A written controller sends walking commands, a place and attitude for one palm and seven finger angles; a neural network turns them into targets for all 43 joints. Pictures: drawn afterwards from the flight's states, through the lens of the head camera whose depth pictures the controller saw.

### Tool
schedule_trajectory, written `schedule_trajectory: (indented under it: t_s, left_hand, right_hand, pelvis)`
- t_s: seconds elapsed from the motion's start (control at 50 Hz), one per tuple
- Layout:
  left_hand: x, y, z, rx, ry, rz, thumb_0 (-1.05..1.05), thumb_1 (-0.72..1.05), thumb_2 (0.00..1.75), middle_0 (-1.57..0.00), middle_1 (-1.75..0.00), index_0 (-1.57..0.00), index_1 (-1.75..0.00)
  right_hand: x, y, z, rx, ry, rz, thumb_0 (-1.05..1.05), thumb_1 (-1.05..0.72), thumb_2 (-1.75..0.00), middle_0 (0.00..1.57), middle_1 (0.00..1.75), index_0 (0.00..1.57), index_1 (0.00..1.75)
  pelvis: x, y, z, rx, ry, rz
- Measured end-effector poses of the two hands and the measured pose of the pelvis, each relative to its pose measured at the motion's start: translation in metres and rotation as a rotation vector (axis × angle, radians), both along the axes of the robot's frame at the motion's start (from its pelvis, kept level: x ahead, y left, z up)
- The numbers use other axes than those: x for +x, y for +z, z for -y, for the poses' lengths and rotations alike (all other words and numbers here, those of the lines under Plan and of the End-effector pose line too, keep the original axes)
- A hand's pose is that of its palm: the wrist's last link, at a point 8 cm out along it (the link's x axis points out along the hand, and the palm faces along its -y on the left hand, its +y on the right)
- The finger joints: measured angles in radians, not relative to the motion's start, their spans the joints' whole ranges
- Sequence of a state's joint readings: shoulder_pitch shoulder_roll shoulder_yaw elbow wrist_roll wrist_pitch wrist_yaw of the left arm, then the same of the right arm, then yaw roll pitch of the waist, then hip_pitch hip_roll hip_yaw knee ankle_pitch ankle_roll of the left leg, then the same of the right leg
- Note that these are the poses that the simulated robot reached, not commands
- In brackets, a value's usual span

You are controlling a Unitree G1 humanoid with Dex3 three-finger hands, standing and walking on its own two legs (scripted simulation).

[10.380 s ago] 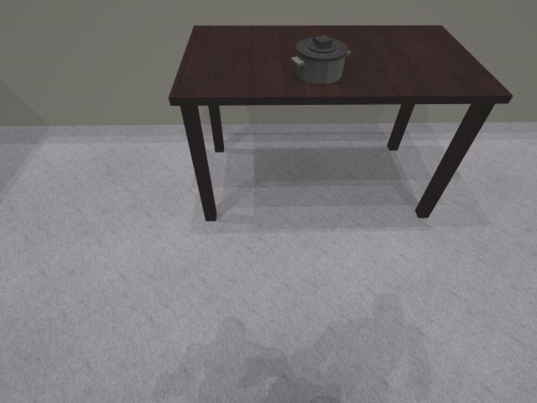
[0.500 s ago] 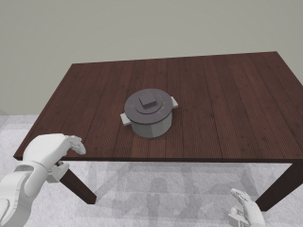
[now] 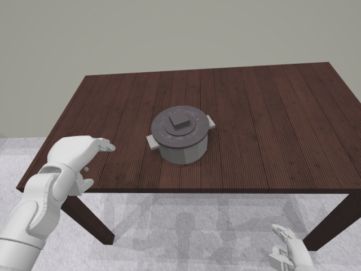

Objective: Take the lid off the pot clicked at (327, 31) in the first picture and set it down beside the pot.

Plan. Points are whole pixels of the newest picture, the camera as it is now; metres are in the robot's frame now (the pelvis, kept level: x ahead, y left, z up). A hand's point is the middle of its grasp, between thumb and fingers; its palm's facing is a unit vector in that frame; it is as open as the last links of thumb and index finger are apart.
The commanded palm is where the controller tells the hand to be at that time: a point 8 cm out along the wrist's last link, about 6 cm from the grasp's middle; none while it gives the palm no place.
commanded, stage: move the open hand above the knob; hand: left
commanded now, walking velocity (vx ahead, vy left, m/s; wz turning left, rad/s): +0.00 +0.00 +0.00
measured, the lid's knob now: (179, 119) +0.52 +0.06 +0.02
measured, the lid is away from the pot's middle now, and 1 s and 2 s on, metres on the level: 0.00 0.00 0.00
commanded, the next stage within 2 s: none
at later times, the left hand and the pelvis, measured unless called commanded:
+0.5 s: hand (124, 146) +0.36 +0.17 +0.09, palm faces -0.21 -0.07 -0.97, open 10.2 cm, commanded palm +0.35 +0.17 +0.16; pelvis +0.02 +0.00 +0.00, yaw +0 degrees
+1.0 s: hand (146, 132) +0.41 +0.13 +0.09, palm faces -0.24 -0.06 -0.97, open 10.2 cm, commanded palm +0.40 +0.13 +0.16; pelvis +0.01 -0.02 +0.00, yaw +0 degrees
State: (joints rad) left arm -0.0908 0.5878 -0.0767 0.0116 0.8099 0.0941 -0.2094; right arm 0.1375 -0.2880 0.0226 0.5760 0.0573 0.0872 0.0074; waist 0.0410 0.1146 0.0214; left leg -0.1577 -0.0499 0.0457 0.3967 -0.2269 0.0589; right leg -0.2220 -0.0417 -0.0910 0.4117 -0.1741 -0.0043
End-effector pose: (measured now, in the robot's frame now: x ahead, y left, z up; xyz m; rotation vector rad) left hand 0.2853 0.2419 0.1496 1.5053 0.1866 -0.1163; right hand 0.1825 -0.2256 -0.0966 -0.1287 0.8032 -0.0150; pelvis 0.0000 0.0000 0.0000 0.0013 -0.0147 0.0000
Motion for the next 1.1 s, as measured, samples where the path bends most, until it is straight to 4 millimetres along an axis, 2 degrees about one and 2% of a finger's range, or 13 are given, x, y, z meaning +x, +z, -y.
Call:
schedule_trajectory:
  t_s: [0.08,0.4,0.7,0.9,1.1]
  left_hand:
    - [0.012,-0.002,0.004,-0.011,0.025,-0.033,0.00,-0.28,1.38,-0.83,-0.08,-0.83,-0.08]
    - [0.055,-0.003,0.054,-0.017,-0.055,-0.016,0.00,-0.28,1.38,-0.83,-0.08,-0.83,-0.08]
    - [0.090,-0.001,0.089,-0.015,-0.049,-0.028,0.00,-0.28,1.38,-0.83,-0.08,-0.83,-0.08]
    - [0.106,-0.001,0.107,-0.015,-0.045,-0.035,0.00,-0.28,1.38,-0.83,-0.08,-0.83,-0.08]
    - [0.123,0.001,0.120,-0.001,-0.034,-0.057,0.00,-0.28,1.38,-0.83,-0.08,-0.83,-0.08]
  right_hand:
    - [0.003,-0.002,-0.002,0.008,0.007,-0.007,0.02,-0.91,-0.90,0.19,0.30,0.20,0.30]
    - [0.009,-0.008,-0.005,0.052,0.015,-0.028,0.02,-0.91,-0.90,0.19,0.30,0.20,0.30]
    - [0.010,-0.014,0.013,0.057,-0.021,-0.052,0.02,-0.91,-0.90,0.19,0.30,0.20,0.30]
    - [0.003,-0.015,0.027,0.043,-0.054,-0.073,0.02,-0.91,-0.90,0.19,0.30,0.20,0.30]
    - [-0.016,-0.020,0.034,0.028,-0.094,-0.115,0.01,-0.91,-0.90,0.19,0.30,0.20,0.30]
  pelvis:
    - [0.002,0.000,-0.002,0.001,0.007,-0.005]
    - [0.014,-0.002,0.001,0.005,0.003,-0.029]
    - [0.019,-0.004,0.013,0.013,0.001,-0.046]
    - [0.018,-0.004,0.021,0.017,-0.001,-0.051]
    - [0.012,-0.005,0.023,0.018,-0.001,-0.061]
